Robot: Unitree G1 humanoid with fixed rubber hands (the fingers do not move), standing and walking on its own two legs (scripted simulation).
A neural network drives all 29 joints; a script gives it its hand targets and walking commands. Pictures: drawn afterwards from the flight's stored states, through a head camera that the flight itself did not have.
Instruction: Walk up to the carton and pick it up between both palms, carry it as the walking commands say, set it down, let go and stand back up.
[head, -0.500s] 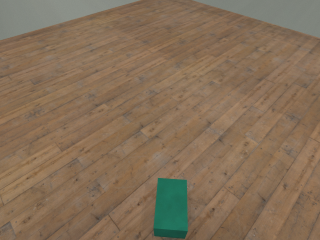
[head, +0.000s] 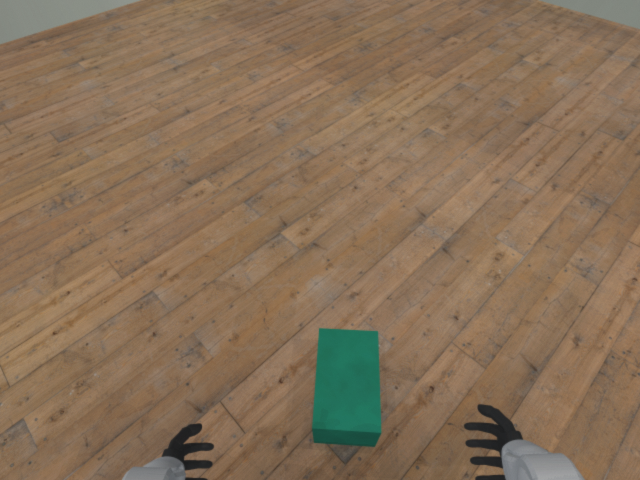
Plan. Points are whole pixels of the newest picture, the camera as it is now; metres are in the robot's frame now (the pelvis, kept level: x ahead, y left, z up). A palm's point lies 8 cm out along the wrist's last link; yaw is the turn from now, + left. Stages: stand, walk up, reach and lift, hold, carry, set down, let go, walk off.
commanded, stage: reach and lift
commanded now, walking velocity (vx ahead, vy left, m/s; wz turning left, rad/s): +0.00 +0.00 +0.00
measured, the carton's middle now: (346, 386) +0.46 -0.05 -0.66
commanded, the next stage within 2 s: none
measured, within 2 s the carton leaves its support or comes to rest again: neither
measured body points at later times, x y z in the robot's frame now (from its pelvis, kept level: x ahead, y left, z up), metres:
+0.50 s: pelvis -0.08 +0.00 -0.05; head +0.07 -0.01 +0.37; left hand +0.20 +0.17 -0.17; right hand +0.17 -0.24 -0.16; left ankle -0.01 +0.12 -0.71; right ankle +0.02 -0.13 -0.71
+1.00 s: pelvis -0.11 -0.01 -0.09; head +0.14 -0.02 +0.28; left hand +0.37 +0.14 -0.19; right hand +0.33 -0.24 -0.19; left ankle -0.01 +0.12 -0.71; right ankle +0.01 -0.13 -0.71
